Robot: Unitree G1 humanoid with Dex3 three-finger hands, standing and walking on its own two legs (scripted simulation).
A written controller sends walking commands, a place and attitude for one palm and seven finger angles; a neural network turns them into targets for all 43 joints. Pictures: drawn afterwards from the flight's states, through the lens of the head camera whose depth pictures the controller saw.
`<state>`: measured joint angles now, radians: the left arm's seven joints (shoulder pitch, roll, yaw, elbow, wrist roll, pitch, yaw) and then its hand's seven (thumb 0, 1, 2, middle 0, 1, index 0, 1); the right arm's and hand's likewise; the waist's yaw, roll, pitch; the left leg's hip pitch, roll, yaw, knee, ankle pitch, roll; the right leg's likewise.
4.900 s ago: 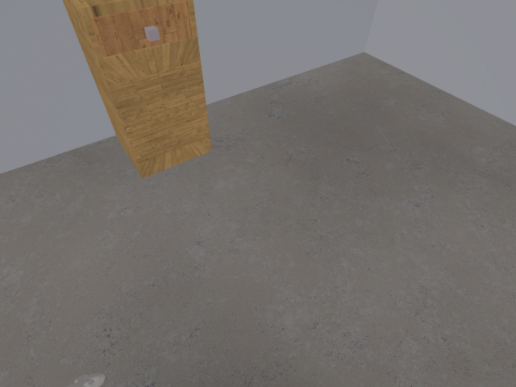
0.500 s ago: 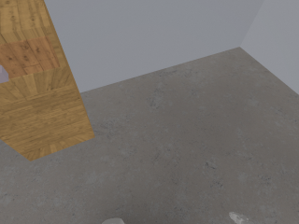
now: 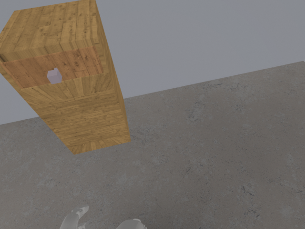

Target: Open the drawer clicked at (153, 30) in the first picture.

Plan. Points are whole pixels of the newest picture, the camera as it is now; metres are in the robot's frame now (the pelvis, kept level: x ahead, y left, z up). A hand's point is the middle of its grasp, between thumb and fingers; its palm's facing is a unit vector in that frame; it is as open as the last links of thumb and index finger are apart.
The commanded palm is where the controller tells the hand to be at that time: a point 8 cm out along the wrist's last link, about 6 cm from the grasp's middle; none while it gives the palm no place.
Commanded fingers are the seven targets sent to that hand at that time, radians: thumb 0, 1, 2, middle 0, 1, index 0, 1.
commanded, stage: turn to face it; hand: left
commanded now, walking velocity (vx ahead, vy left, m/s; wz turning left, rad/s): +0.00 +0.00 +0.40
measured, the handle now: (55, 73) +0.71 +0.45 -0.02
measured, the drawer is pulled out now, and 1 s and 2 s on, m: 0.00 0.00 0.00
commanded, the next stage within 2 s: take the last steps up to it in 0.24 s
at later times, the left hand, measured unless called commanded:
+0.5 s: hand out of the picture -0.06 +0.25 -0.17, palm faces +0.25 -0.94 -0.23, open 7.4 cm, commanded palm none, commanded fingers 0.00 0.90 0.90 -0.20 -0.30 -0.20 -0.30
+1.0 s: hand out of the picture +0.06 +0.20 -0.15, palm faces +0.31 -0.92 -0.24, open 7.2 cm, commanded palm none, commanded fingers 0.00 0.90 0.90 -0.20 -0.30 -0.20 -0.30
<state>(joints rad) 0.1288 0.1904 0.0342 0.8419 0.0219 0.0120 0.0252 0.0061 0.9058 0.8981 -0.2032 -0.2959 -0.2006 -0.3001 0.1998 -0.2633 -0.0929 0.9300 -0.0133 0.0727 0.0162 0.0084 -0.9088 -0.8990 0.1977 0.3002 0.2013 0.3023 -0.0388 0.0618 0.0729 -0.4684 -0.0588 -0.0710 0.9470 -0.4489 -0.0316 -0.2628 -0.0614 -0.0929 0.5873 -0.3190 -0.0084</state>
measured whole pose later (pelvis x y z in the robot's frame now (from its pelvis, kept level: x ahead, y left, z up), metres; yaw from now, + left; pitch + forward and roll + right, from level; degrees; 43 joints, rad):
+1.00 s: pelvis +0.07 +0.01 +0.01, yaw +14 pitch -3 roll +1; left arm 0.29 0.15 0.05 1.04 0.02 -0.05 0.02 0.00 0.93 0.90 -0.20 -0.30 -0.20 -0.30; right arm 0.38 -0.18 -0.06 1.13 -0.02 0.02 0.01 0.01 -0.91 -0.90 0.19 0.30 0.20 0.30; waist -0.01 0.03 0.01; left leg -0.43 0.05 0.04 1.07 -0.30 0.01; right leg -0.16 -0.04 -0.16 0.45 -0.25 -0.04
